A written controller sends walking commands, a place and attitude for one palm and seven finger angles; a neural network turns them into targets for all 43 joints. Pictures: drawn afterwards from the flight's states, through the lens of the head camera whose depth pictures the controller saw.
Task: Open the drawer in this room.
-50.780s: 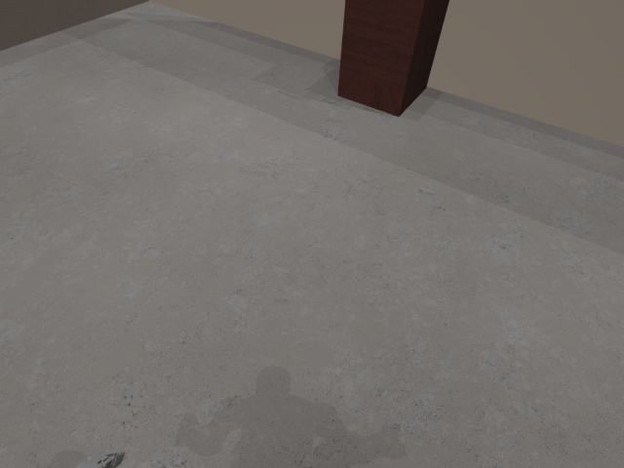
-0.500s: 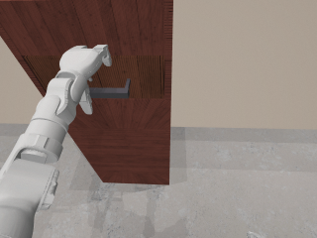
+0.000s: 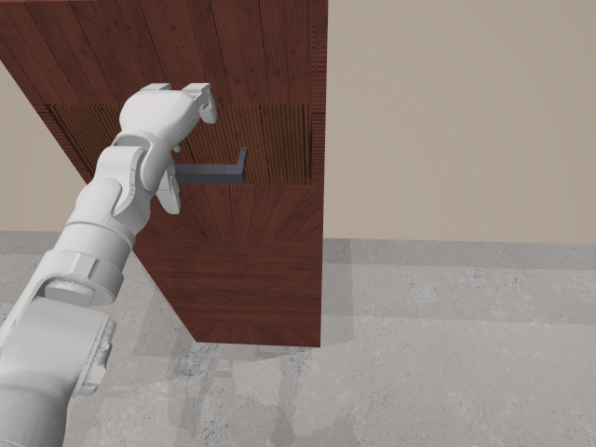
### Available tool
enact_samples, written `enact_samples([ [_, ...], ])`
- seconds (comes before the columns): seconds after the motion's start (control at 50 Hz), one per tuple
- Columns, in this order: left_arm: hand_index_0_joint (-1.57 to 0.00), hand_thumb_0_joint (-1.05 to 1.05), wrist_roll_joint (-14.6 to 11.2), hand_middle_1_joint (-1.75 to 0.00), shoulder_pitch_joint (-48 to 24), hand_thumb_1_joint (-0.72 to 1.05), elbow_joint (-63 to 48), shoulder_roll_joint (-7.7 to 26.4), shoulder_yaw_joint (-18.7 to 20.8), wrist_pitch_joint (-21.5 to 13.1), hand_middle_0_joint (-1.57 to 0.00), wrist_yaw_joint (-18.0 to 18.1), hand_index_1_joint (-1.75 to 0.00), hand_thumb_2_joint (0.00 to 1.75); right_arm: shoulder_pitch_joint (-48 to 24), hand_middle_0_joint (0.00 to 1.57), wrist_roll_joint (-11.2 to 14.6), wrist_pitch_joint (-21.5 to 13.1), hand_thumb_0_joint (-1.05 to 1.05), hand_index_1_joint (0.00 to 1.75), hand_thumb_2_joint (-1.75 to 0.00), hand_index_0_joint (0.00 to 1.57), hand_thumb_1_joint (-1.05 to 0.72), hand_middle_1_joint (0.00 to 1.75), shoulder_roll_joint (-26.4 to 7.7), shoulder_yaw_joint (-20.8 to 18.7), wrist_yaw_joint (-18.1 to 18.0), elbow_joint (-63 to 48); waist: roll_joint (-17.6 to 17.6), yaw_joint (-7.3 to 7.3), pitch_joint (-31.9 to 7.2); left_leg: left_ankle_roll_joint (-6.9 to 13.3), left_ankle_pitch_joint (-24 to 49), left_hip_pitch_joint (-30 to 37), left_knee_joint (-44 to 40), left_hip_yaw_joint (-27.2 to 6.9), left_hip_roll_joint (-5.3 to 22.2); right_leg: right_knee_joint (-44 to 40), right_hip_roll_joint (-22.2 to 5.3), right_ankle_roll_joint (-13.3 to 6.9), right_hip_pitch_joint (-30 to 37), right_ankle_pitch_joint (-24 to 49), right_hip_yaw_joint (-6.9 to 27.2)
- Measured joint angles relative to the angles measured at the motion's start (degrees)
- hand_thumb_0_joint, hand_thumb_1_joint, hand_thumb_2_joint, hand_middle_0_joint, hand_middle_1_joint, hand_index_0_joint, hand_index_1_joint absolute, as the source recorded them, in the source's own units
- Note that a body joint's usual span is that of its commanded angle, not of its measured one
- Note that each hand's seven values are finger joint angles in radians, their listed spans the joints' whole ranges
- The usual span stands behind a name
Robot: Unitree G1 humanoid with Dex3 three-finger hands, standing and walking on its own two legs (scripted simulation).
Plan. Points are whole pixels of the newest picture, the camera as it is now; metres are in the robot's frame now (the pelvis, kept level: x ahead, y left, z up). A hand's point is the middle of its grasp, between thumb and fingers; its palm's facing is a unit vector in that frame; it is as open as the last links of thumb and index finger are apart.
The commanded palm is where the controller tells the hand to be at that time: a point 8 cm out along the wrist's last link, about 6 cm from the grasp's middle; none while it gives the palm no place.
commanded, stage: move the hooked fingers above the handle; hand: left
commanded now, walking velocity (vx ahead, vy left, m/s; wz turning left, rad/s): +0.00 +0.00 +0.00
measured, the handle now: (184, 163) +0.50 +0.20 +0.10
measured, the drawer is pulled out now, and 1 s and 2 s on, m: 0.00 0.00 0.00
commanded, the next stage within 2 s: lower the fingers behind the handle in 1.64 s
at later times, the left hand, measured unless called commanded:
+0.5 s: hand (179, 154) +0.46 +0.18 +0.16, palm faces +0.01 -0.02 -1.00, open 13.8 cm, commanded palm +0.45 +0.20 +0.22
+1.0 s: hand (165, 162) +0.44 +0.19 +0.16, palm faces -0.01 +0.00 -1.00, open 13.8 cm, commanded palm +0.44 +0.19 +0.22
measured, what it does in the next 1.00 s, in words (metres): stands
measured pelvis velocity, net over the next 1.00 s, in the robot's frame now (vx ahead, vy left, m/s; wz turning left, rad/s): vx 0.00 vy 0.00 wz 0.01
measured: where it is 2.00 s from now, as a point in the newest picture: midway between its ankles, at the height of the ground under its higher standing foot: outside the picture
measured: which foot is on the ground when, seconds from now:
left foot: down 0.00-1.00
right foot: down 0.00-1.00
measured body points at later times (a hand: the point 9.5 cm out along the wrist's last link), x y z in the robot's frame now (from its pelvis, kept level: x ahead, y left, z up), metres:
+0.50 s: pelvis +0.00 -0.01 +0.00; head +0.04 -0.03 +0.45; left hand +0.45 +0.18 +0.21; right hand +0.08 -0.27 -0.14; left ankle -0.01 +0.11 -0.73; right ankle -0.03 -0.10 -0.73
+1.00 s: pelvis +0.00 +0.00 +0.00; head +0.03 -0.03 +0.45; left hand +0.44 +0.19 +0.21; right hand +0.11 -0.27 -0.13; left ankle -0.01 +0.11 -0.73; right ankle -0.03 -0.10 -0.73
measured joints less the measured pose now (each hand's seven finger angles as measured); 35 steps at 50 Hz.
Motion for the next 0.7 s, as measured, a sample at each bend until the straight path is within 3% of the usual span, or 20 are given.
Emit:
enact_samples([
  [0.14, -0.34, 0.00, 0.83, -1.25, -1.10, -0.49, 2.72, 0.24, 1.62, 0.20, -0.36, -0.72, -1.23, 0.30, -0.48, 0.20, 0.24, 0.57, 0.01, 0.30, -0.90, 0.20, -0.91, 0.30, 0.32, 1.02, -0.53, -0.91, -0.02, -0.51, -0.41, -0.18, 0.20, 0.24, -0.38, 0.51, 0.32, 0.08, 0.31, -0.16, -0.18, 0.17, 0.51],
  [0.26, -0.34, 0.00, 1.58, -1.23, -0.80, -0.49, 4.85, 2.45, 2.69, 0.09, -0.34, -1.82, -1.23, 0.30, -0.24, 0.20, 0.54, 0.42, 0.01, 0.30, -0.90, 0.20, -0.91, 0.30, 0.32, 1.37, -1.28, -2.04, -0.17, -1.15, -0.04, -0.45, 0.29, -0.09, -0.22, 0.61, 0.70, 0.25, 0.69, -0.42, -0.60, 0.34, 0.60],
  [0.34, -0.33, 0.00, 1.04, -1.22, 0.86, -0.49, 2.81, 3.53, 2.09, -1.16, -0.33, -2.67, -1.22, 0.30, 1.13, 0.20, 0.39, -0.16, 0.01, 0.30, -0.90, 0.20, -0.91, 0.30, 0.09, 0.36, -1.43, -2.39, -0.16, -0.79, 0.35, -0.52, 0.26, -0.50, 0.03, 0.24, 0.73, 0.24, 0.72, -0.55, -0.75, 0.31, 0.22],
  [0.46, -0.32, 0.00, -0.25, -1.21, 1.17, -0.49, -0.27, 2.10, 0.16, -3.36, -0.32, -1.41, -1.21, 0.30, 2.15, 0.20, 0.24, -0.80, 0.01, 0.30, -0.90, 0.20, -0.91, 0.30, -0.30, -0.56, -1.11, -0.42, -0.38, -0.17, 0.53, -0.51, -0.06, -0.90, 0.60, -0.63, 0.48, 0.27, 0.49, -0.56, -0.60, -0.06, -0.64],
  [0.7, -0.35, 0.00, 1.08, -1.24, 0.43, -0.49, 2.75, 0.91, 2.74, -0.99, -0.39, 0.04, -1.23, 0.30, 0.09, 0.20, 0.27, 0.18, 0.01, 0.30, -0.90, 0.20, -0.91, 0.30, 0.37, 0.59, -0.51, -0.53, 0.50, -0.82, -0.47, -0.35, 0.02, -0.03, -0.18, 0.60, 0.61, 0.14, 0.60, -0.35, -0.46, 0.14, 0.60],
])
